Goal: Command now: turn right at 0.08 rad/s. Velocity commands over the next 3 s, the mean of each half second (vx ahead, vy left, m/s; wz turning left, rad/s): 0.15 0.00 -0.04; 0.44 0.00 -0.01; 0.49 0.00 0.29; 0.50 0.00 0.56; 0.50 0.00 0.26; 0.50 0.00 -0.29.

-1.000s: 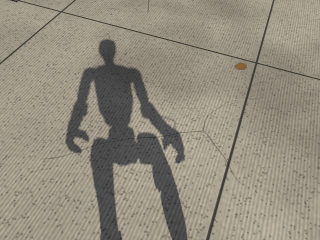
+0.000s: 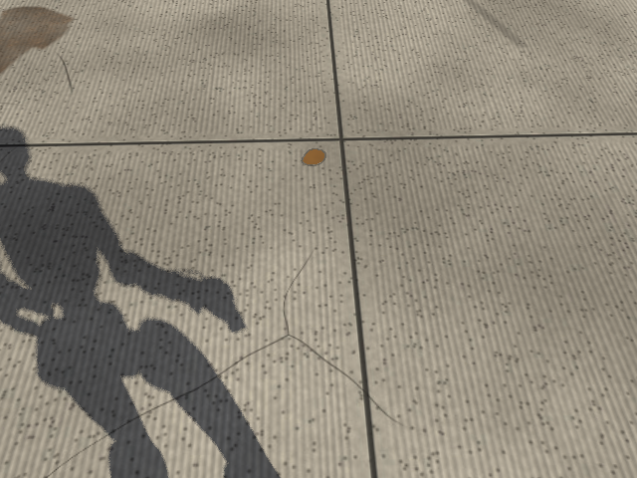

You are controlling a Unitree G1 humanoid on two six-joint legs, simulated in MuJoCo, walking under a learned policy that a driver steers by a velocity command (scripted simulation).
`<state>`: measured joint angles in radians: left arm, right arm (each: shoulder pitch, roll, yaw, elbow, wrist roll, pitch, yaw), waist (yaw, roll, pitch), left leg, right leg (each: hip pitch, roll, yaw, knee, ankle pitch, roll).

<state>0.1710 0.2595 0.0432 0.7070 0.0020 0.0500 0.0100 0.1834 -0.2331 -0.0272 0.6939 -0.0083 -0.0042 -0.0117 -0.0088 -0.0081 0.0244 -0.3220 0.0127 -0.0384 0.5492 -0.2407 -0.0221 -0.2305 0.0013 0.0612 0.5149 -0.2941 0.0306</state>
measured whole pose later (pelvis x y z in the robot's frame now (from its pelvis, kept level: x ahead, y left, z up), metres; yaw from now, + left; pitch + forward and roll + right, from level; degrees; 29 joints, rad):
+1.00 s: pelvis +0.31 -0.04 +0.00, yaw +0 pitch +1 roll +0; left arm 0.12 0.26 0.05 0.75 -0.01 -0.09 -0.04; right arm 0.38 -0.28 -0.04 0.86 0.03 -0.08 -0.01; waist -0.03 0.02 0.05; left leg -0.29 0.02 -0.06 1.15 -0.41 0.03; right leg -0.40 0.04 -0.05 0.52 -0.15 -0.06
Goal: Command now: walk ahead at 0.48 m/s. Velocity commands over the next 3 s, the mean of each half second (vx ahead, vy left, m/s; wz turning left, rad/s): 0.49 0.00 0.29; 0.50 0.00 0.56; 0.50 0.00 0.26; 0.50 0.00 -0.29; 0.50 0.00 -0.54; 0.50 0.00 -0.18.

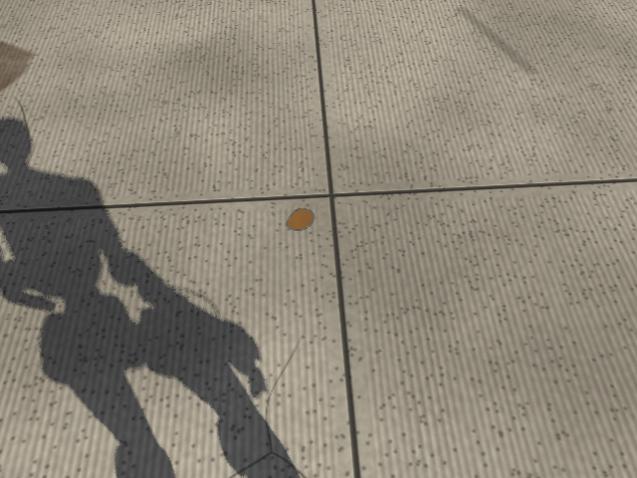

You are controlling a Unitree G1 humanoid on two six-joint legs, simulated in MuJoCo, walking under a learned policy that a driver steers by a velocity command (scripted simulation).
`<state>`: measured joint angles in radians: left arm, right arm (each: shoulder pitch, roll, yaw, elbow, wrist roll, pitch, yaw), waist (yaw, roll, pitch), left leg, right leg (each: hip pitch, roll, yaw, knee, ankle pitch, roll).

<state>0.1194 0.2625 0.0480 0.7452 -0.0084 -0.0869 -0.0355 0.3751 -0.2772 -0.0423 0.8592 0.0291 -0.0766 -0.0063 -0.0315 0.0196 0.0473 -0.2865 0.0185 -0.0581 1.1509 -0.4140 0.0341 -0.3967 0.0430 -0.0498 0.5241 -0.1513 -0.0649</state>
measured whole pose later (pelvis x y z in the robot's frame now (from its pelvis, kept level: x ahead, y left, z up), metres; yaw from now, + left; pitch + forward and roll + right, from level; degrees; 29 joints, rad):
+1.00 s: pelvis +0.58 +0.08 +0.00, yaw +28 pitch +2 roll -1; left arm 0.08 0.28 0.04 0.70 0.00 -0.12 -0.02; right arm 0.37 -0.31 -0.07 0.72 0.03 -0.03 -0.02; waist -0.05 0.03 0.00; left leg -0.25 -0.08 -0.19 0.97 -0.51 0.03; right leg -0.44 0.03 0.01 0.55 -0.16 -0.02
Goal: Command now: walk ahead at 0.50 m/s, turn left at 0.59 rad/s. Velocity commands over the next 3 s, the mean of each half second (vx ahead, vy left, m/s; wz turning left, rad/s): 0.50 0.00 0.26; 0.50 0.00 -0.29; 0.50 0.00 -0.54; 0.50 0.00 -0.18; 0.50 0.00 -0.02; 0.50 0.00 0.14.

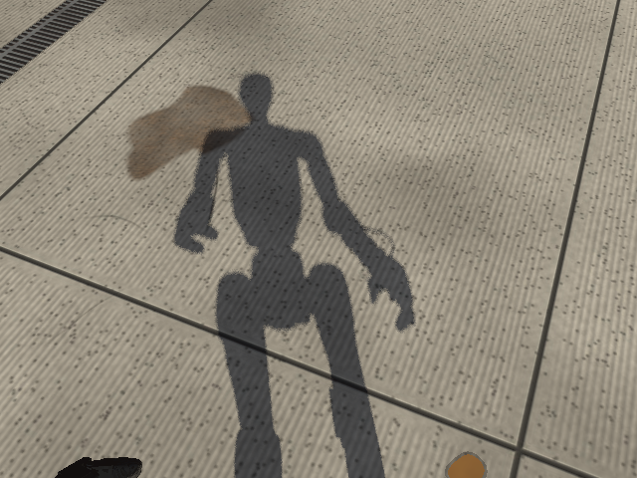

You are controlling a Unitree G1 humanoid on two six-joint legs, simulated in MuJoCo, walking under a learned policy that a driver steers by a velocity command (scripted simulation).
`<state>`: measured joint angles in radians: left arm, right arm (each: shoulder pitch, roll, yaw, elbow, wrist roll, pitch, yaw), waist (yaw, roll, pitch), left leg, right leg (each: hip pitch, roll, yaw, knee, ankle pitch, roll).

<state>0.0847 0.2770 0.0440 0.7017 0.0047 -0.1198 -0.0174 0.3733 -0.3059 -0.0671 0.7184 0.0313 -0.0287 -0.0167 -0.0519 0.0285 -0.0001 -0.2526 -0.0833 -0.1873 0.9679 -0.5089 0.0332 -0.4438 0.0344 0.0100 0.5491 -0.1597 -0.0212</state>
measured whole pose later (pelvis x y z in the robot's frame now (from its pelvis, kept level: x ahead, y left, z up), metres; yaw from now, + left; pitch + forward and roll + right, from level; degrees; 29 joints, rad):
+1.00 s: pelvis +0.53 +0.04 -0.01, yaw -6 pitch +2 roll +1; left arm 0.08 0.27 0.05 0.71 -0.02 -0.05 -0.06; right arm 0.34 -0.29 -0.07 0.85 0.00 -0.04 -0.03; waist -0.04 -0.01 0.03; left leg 0.05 0.05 0.23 0.52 -0.47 -0.02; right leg -0.52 0.01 -0.05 0.60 -0.12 -0.11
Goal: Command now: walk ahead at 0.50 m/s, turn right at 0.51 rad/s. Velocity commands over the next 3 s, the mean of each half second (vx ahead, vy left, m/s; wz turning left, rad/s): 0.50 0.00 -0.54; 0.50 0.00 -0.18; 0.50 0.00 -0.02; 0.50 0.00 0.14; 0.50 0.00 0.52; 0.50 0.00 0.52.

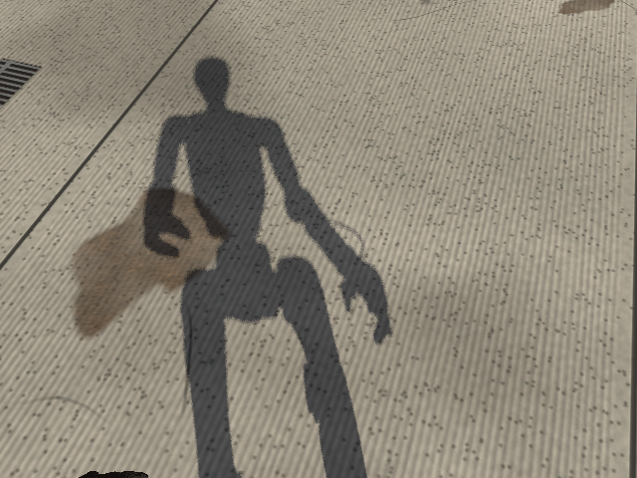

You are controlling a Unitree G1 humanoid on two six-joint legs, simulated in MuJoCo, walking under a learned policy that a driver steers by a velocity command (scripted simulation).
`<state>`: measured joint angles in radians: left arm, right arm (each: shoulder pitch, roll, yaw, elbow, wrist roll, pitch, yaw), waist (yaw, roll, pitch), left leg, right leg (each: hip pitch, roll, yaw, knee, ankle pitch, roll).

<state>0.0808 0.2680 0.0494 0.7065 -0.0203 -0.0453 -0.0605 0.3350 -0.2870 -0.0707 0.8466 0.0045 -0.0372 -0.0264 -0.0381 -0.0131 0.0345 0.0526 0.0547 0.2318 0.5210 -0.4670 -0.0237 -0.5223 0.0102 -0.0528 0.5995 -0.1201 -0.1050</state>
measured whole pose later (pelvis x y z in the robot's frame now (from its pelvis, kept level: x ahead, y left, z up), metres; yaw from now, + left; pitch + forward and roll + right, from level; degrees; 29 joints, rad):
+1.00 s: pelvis +0.53 -0.10 +0.01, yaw -21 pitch +2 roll +1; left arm 0.04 0.26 0.03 0.63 0.00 -0.08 -0.03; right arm 0.39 -0.31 -0.05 0.89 0.01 -0.05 0.00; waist -0.09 0.00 0.02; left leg -0.07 0.02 -0.01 0.62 -0.47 0.00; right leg -0.47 0.00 -0.02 0.54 -0.12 -0.06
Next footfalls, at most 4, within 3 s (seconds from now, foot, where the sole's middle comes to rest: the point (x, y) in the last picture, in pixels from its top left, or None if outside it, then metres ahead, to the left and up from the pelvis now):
0.46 left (289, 473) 0.46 0.08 -0.75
0.96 right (442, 391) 0.62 -0.25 -0.75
1.50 left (373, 256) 0.99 -0.14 -0.75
2.02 right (485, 197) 1.17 -0.46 -0.75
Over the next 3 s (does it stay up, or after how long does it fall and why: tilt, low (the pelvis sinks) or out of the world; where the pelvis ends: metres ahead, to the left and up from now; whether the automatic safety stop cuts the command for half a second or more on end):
stays up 1.57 -0.28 0.02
